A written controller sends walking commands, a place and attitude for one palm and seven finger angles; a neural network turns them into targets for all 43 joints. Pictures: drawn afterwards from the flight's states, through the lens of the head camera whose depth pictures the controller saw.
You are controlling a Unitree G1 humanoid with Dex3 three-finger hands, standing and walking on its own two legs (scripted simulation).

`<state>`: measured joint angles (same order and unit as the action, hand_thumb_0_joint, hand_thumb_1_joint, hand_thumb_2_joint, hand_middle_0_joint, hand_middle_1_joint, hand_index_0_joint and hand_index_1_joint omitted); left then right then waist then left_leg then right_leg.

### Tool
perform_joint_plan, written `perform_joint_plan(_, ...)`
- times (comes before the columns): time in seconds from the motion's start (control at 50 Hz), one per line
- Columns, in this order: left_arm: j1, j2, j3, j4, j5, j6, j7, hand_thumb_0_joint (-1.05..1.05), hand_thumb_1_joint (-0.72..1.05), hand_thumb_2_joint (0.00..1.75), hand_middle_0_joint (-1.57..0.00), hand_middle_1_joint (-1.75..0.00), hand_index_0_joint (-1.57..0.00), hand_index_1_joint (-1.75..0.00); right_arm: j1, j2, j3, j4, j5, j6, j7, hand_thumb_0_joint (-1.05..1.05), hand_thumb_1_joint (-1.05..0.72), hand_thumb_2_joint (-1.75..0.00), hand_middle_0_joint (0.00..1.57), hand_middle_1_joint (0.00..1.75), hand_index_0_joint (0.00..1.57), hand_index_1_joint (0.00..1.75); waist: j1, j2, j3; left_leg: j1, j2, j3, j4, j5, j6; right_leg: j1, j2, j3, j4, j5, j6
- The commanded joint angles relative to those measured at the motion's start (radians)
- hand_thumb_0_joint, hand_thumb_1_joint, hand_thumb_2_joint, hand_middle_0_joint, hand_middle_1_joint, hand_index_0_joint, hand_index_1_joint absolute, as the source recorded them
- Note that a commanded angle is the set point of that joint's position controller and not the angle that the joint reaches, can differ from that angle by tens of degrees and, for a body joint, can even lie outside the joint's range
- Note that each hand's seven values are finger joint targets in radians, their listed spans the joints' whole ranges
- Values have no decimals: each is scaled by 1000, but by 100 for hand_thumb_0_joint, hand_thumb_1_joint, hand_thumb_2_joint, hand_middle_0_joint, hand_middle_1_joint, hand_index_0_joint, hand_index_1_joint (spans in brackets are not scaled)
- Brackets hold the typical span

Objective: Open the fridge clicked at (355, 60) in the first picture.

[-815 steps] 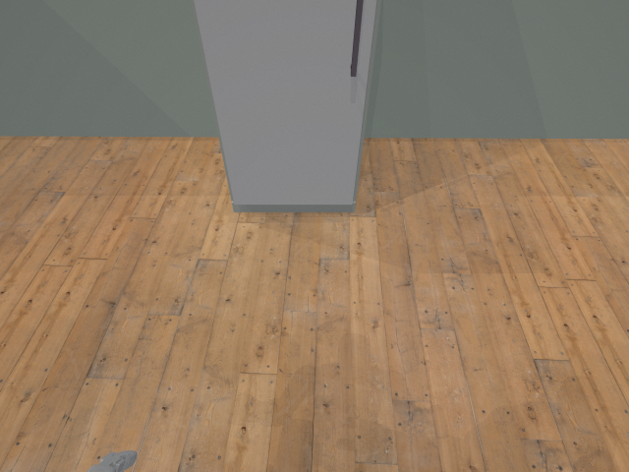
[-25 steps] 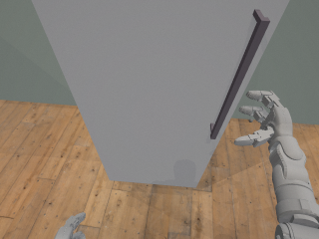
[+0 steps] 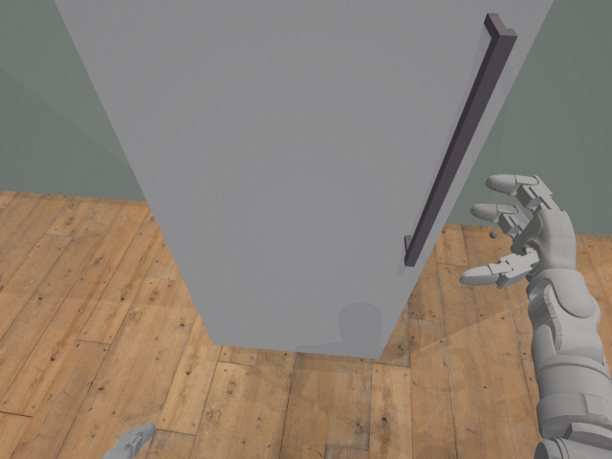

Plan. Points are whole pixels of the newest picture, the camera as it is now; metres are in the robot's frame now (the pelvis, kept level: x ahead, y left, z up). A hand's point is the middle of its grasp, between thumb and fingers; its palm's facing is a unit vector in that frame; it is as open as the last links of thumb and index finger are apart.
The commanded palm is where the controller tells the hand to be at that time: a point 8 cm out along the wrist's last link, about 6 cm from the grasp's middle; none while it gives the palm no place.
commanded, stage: move the hooked fingers beside the handle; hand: right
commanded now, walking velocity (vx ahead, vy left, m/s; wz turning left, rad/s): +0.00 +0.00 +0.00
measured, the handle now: (440, 172) +0.47 -0.13 +0.13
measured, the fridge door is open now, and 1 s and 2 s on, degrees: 0 0 0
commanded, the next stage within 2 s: feel for the door with the fingertips in 0.08 s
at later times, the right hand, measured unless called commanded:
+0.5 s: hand (472, 233) +0.39 -0.17 +0.11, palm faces -0.03 +1.00 +0.03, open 14.0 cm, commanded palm +0.37 -0.22 +0.11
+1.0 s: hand (461, 215) +0.41 -0.16 +0.11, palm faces -0.01 +1.00 +0.01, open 14.0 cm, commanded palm +0.39 -0.21 +0.11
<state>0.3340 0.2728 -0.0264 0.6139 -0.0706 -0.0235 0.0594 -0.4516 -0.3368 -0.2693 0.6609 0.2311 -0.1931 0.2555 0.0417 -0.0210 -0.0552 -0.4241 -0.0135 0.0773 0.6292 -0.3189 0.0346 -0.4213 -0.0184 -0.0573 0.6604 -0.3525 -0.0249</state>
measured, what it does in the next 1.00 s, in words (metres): stands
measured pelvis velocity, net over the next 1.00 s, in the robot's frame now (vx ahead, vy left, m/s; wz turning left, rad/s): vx -0.01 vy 0.00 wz -0.01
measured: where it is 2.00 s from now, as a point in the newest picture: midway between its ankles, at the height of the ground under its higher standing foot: outside the picture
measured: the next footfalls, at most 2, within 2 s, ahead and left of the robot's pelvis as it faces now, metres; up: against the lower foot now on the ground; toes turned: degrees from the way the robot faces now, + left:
none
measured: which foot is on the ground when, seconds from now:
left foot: down 0.00-1.00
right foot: down 0.00-1.00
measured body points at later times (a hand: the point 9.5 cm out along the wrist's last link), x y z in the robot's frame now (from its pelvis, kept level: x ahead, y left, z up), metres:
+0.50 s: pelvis +0.00 -0.01 +0.00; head +0.03 -0.01 +0.45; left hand +0.12 +0.24 -0.10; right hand +0.39 -0.22 +0.11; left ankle +0.00 +0.10 -0.72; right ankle -0.01 -0.10 -0.72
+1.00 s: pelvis -0.01 +0.00 +0.00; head +0.03 +0.00 +0.45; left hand +0.08 +0.25 -0.11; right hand +0.41 -0.21 +0.11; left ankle +0.00 +0.10 -0.72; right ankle -0.01 -0.10 -0.72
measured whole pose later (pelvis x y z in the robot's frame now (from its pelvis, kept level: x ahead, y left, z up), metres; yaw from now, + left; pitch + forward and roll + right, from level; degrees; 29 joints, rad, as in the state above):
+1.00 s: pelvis -0.01 +0.00 +0.00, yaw +0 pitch +7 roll +1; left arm 0.32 0.26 -0.03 0.65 -0.06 -0.03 0.05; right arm -0.59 -0.27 -0.19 0.75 0.19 -0.19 0.14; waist 0.05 -0.02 -0.05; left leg -0.45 -0.01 0.08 0.65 -0.32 0.03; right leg -0.45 -0.01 -0.05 0.68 -0.35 -0.03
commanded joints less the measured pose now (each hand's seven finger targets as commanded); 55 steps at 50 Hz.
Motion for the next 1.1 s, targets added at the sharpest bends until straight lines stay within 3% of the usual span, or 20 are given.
perform_joint_plan(0.0, -29, 126, 55, -113, -2, -54, 11, 0, 90, 90, -20, -30, -20, -30, -480, -201, -12, -296, 6, -81, -4, 0, 50, -30, 30, 120, 30, 120, 23, -60, -326, 123, 3, -63, -59, 340, -11, 172, 14, 65, -66, 307, -15)
perform_joint_plan(0.1, -30, 133, 50, -102, -1, -54, 13, 0, 90, 90, -20, -30, -20, -30, -438, -202, -29, -198, 11, -39, -14, 0, 50, -30, 30, 120, 30, 120, 20, 17, -268, 114, 5, -50, -70, 301, -12, 126, 14, 73, -80, 262, -14)
perform_joint_plan(0.18, -34, 131, 47, -119, 2, -52, 6, 0, 90, 90, -20, -30, -20, -30, -381, -181, -21, -185, 7, -24, -18, 0, 50, -30, 30, 120, 30, 120, -4, -7, -286, 130, 8, -46, -56, 335, -5, 128, 16, 71, -75, 316, -9)
perform_joint_plan(0.22, -41, 126, 49, -124, 0, -54, 2, 0, 90, 90, -20, -30, -20, -30, -419, -148, 9, -214, 7, -29, -23, 0, 50, -30, 30, 120, 30, 120, 7, -8, -287, 107, 5, -42, -53, 330, -7, 143, 12, 74, -73, 318, -5)
perform_joint_plan(0.3, -41, 123, 53, -134, 4, -60, -8, 0, 90, 90, -20, -30, -20, -30, -379, -120, 19, -281, 9, -42, -42, 0, 50, -30, 30, 120, 30, 120, -5, -6, -335, 120, 4, -40, -40, 365, -6, 178, 7, 77, -63, 381, -2)
perform_joint_plan(0.38, -42, 122, 56, -122, 6, -62, -13, 0, 90, 90, -20, -30, -20, -30, -395, -96, 41, -303, -3, -40, -74, 0, 50, -30, 30, 120, 30, 120, 9, 27, -300, 96, 2, -34, -43, 339, -9, 169, 2, 80, -60, 359, -2)
perform_joint_plan(0.42, -51, 118, 54, -121, 4, -61, -11, 0, 90, 90, -20, -30, -20, -30, -421, -96, 45, -310, -14, -34, -91, 0, 50, -30, 30, 120, 30, 120, 14, 20, -273, 84, 3, -35, -49, 308, -11, 154, 5, 79, -71, 313, -1)
perform_joint_plan(0.46, -58, 113, 51, -118, 5, -64, -13, 0, 90, 90, -20, -30, -20, -30, -447, -73, 70, -323, -26, -32, -107, 0, 50, -30, 30, 120, 30, 120, 13, -39, -270, 62, 3, -33, -46, 278, -6, 168, 6, 86, -73, 300, 5)
perform_joint_plan(0.52, -62, 108, 53, -118, 10, -71, -16, 0, 90, 90, -20, -30, -20, -30, -451, -48, 84, -370, -34, -42, -133, 0, 50, -30, 30, 120, 30, 120, 4, -55, -323, 69, 2, -30, -38, 286, -3, 213, 2, 95, -71, 339, 10)
perform_joint_plan(0.58, -46, 118, 52, -106, 15, -65, -11, 0, 90, 90, -20, -30, -20, -30, -408, -116, 20, -307, -34, -40, -151, 0, 50, -30, 30, 120, 30, 120, -4, 41, -321, 114, 1, -32, -41, 305, -6, 170, 1, 89, -71, 335, 5)
perform_joint_plan(0.62, -59, 109, 49, -109, 12, -66, -14, 0, 90, 90, -20, -30, -20, -30, -443, -74, 52, -310, -37, -38, -154, 0, 50, -30, 30, 120, 30, 120, 3, 17, -304, 112, 3, -35, -43, 310, -8, 160, 7, 81, -79, 318, 5)
perform_joint_plan(0.68, -48, 119, 47, -99, 11, -53, -9, 0, 90, 90, -20, -30, -20, -30, -429, -120, 17, -202, -42, -18, -152, 0, 50, -30, 30, 120, 30, 120, 6, 58, -243, 114, 6, -41, -60, 278, -10, 103, 9, 72, -84, 260, -2)
perform_joint_plan(0.76, -50, 112, 47, -106, 7, -57, -8, 0, 90, 90, -20, -30, -20, -30, -505, -70, 64, -218, -38, -30, -129, 0, 50, -30, 30, 120, 30, 120, 14, -27, -277, 89, 5, -45, -59, 275, -6, 140, 14, 68, -80, 261, 1)
perform_joint_plan(0.78, -39, 116, 50, -102, 8, -55, -7, 0, 90, 90, -20, -30, -20, -30, -502, -89, 51, -198, -36, -35, -126, 0, 50, -30, 30, 120, 30, 120, 20, 22, -285, 103, 4, -47, -61, 282, -7, 136, 12, 69, -70, 266, -5)
perform_joint_plan(0.84, -32, 117, 52, -92, 8, -58, -6, 0, 90, 90, -20, -30, -20, -30, -562, -94, 51, -197, -30, -60, -111, 0, 50, -30, 30, 120, 30, 120, 25, -7, -313, 99, 2, -52, -57, 292, -7, 148, 15, 69, -67, 268, -4)
perform_joint_plan(0.9, -22, 120, 51, -87, 8, -57, -7, 0, 90, 90, -20, -30, -20, -30, -564, -93, 51, -154, -29, -70, -108, 0, 50, -30, 30, 120, 30, 120, 28, 22, -311, 96, 0, -51, -54, 288, -10, 135, 15, 70, -65, 260, -6)
perform_joint_plan(0.96, -13, 124, 50, -75, 8, -53, -6, 0, 90, 90, -20, -30, -20, -30, -605, -126, 27, -97, -35, -72, -115, 0, 50, -30, 30, 120, 30, 120, 34, 14, -283, 87, 3, -59, -61, 255, -13, 96, 21, 65, -67, 216, -9)
perform_joint_plan(0.98, -4, 130, 53, -72, 10, -48, -5, 0, 90, 90, -20, -30, -20, -30, -594, -178, -13, -76, -40, -73, -120, 0, 50, -30, 30, 120, 30, 120, 25, 45, -280, 109, 6, -60, -60, 250, -13, 70, 19, 67, -64, 211, -11)
perform_joint_plan(1.06, 2, 121, 52, -77, 12, -48, -9, 0, 90, 90, -20, -30, -20, -30, -628, -167, -1, -93, -48, -96, -114, 0, 50, -30, 30, 120, 30, 120, 19, -34, -346, 125, 5, -66, -43, 314, -8, 106, 24, 62, -58, 267, -8)
perform_joint_plan(1.08, 11, 123, 54, -80, 14, -46, -12, 0, 90, 90, -20, -30, -20, -30, -613, -159, 6, -91, -49, -100, -111, 0, 50, -30, 30, 120, 30, 120, 20, -16, -359, 132, 3, -61, -38, 334, -8, 113, 21, 61, -50, 294, -9)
